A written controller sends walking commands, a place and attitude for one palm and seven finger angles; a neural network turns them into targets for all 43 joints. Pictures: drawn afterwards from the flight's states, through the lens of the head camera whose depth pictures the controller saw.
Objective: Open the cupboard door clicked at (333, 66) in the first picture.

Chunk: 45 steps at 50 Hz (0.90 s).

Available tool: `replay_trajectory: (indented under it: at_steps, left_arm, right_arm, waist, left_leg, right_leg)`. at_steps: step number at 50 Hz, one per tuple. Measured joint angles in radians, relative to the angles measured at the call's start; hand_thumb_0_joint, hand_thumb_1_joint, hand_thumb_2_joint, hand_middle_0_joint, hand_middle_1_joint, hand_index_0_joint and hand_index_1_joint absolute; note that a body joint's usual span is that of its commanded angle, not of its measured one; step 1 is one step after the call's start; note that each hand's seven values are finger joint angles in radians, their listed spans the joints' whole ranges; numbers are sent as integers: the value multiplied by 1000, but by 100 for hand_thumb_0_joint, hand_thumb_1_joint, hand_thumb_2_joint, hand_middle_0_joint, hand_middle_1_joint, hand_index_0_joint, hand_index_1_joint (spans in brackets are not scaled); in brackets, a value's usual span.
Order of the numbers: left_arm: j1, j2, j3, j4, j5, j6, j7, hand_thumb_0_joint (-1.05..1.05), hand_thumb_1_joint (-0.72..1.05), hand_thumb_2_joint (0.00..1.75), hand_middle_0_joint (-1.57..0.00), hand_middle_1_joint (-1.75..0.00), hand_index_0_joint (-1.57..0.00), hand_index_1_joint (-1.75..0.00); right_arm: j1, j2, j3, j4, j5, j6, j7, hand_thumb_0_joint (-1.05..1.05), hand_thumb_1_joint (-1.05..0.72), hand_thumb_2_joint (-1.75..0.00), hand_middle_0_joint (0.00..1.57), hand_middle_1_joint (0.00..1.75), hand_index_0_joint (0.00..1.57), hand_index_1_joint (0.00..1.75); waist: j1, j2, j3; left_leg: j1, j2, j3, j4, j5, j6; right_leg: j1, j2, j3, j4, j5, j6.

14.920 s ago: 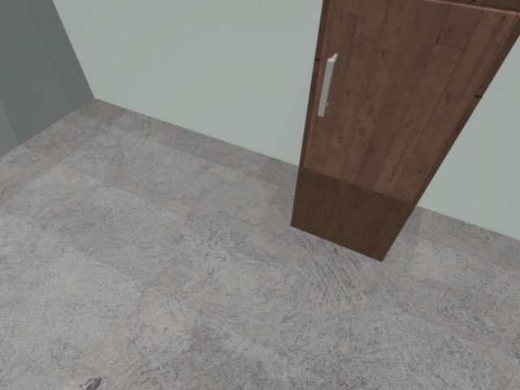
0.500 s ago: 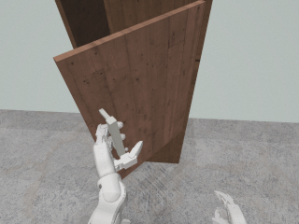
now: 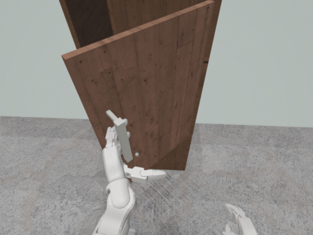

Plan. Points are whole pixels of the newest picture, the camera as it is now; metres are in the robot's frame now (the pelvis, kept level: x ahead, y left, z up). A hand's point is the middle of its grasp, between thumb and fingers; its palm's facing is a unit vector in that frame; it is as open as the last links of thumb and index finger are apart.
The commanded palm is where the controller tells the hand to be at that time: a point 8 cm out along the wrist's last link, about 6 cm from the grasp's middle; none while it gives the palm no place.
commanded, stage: slide the hand sideways off the handle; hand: left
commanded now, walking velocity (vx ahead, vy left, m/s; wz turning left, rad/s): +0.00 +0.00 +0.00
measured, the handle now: (120, 137) +0.35 +0.11 +0.07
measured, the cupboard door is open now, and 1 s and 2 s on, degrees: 45 46 46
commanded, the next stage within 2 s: draw the hand back to the body in 1.26 s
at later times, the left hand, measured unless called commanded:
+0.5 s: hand (128, 175) +0.25 +0.08 +0.06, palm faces -0.08 -1.00 +0.02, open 16.3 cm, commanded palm +0.23 +0.14 +0.06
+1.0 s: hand (107, 188) +0.22 +0.12 +0.06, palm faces -0.05 -1.00 -0.02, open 16.3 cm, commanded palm +0.19 +0.19 +0.06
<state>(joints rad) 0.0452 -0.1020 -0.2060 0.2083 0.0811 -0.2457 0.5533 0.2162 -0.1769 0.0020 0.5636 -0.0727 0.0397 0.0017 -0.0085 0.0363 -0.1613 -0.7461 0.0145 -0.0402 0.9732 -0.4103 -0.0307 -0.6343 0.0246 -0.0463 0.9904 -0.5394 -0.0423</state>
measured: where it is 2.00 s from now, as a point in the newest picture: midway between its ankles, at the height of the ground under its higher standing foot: outside the picture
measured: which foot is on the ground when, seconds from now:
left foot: down 0.00-1.00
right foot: down 0.00-1.00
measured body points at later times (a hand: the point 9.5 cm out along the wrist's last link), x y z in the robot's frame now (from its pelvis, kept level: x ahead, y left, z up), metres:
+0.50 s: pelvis -0.01 +0.02 +0.00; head +0.03 +0.01 +0.44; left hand +0.25 +0.14 +0.06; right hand +0.16 -0.21 -0.09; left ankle +0.04 +0.14 -0.68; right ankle -0.03 -0.09 -0.68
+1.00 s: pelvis +0.00 +0.02 -0.01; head +0.04 +0.01 +0.44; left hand +0.22 +0.18 +0.06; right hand +0.18 -0.21 -0.09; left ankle +0.04 +0.14 -0.68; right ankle -0.03 -0.09 -0.68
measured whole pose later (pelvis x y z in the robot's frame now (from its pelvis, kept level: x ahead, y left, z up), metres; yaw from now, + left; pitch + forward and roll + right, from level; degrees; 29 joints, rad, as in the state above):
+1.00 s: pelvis +0.00 +0.02 -0.01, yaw -1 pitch +11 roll -1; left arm 0.44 0.14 -0.10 -0.16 -0.11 -0.31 -0.03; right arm 0.26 -0.21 0.03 0.41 0.00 -0.03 -0.01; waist 0.00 0.04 -0.14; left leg -0.80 0.01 -0.03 1.06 -0.45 -0.01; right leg -0.68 0.02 -0.04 1.05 -0.57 -0.02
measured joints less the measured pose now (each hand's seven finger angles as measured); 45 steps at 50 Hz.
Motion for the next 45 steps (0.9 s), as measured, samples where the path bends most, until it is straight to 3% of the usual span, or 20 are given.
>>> replay_trajectory:
  at_steps: [5,8,11,14,16,21,27,45]
  left_arm:
    - [-13,3,1,9,8,0,-9,-1,-50,30,-35,-59,-35,-60]
    - [7,85,14,-5,-4,-52,-207,-1,-50,30,-32,-52,-27,-52]
    - [20,180,9,-24,-87,-82,-423,-1,-50,30,-27,-44,-20,-44]
    - [36,192,10,-41,-176,-76,-515,-1,-50,30,-22,-39,-16,-39]
    - [50,173,18,-53,-194,-68,-515,-1,-50,30,-20,-36,-15,-36]
    - [121,139,9,-122,-150,-77,-472,-1,-50,30,-16,-32,-16,-32]
    - [210,163,8,-203,-116,-86,-462,-1,-50,30,-15,-30,-15,-31]
    - [355,213,65,-347,-163,-61,-539,-1,-50,30,-15,-30,-15,-30]
  right_arm:
    - [-11,1,7,2,2,-4,5,1,-91,-90,20,30,20,30]
    - [-3,-5,11,-16,17,-7,6,1,-91,-90,20,30,20,30]
    - [12,-21,13,-38,46,-18,-3,1,-91,-90,20,30,20,30]
    - [26,-36,14,-49,67,-34,-13,1,-91,-90,20,30,20,30]
    - [34,-41,15,-55,70,-42,-13,1,-91,-90,20,30,20,30]
    - [49,-40,9,-84,64,-49,7,1,-91,-90,20,30,20,30]
    - [47,-32,13,-116,60,-40,14,1,-91,-90,20,30,20,30]
    - [45,-29,28,-152,69,-63,-7,1,-90,-90,20,30,20,30]
  waist:
    - [-1,0,3]
    - [0,-3,8]
    - [-1,11,25]
    - [-1,21,37]
    - [-1,19,39]
    - [-6,4,30]
    - [-7,-2,30]
    - [5,9,22]
  left_leg:
    - [-7,-3,0,7,2,4]
    - [-20,-8,1,15,4,9]
    - [-16,-9,-2,23,1,12]
    - [-2,-7,3,18,2,17]
    - [4,-8,9,11,4,21]
    - [-7,-9,24,16,0,28]
    - [-24,-6,29,43,-16,31]
    - [-48,-7,12,75,-36,28]
  right_leg:
    - [-5,-3,-1,6,2,4]
    - [-19,-8,-1,19,0,5]
    - [-10,-8,-3,19,1,9]
    - [5,-7,2,5,8,16]
    - [8,-9,9,-1,12,20]
    - [-8,-11,23,8,9,26]
    - [-24,-9,28,32,-3,29]
    - [-38,-8,12,52,-23,26]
